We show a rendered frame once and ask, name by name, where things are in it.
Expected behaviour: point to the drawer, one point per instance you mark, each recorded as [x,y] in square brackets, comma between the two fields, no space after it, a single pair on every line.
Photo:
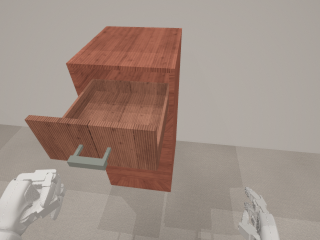
[127,116]

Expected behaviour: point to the right robot hand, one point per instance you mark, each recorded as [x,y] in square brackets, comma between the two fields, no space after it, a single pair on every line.
[264,225]

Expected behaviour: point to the handle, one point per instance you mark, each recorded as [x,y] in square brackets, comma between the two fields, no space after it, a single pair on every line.
[88,162]

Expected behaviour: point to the left robot forearm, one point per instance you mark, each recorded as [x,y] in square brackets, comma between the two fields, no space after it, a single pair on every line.
[9,235]

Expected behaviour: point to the cabinet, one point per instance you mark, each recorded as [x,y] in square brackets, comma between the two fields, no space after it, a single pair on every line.
[140,54]

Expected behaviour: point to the left robot hand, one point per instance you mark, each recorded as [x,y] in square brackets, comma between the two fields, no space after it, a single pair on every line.
[40,189]

